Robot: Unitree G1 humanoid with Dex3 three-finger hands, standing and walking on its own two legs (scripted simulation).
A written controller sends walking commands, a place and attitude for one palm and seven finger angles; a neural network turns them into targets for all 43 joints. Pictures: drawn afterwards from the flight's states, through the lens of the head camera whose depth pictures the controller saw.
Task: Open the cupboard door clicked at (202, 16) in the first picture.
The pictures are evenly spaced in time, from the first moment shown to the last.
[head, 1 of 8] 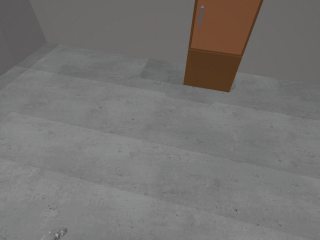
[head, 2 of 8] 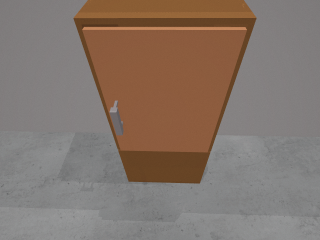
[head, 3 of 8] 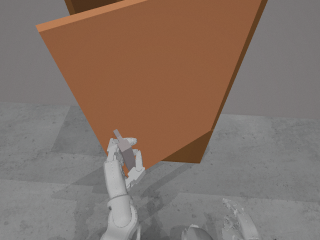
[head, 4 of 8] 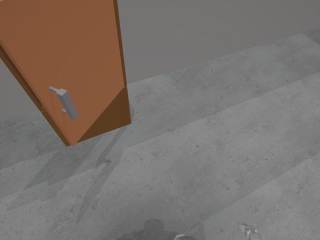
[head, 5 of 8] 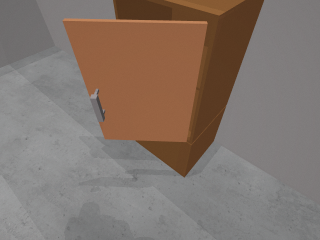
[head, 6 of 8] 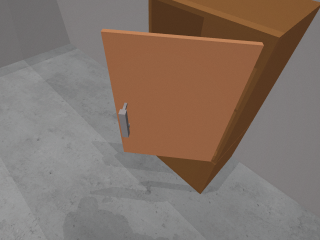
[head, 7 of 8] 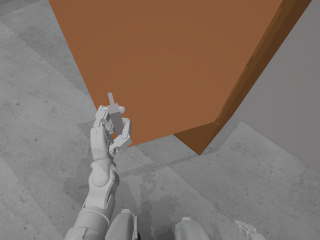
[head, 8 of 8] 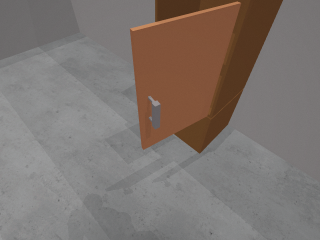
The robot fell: no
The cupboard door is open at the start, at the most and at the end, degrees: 0 77 77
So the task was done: yes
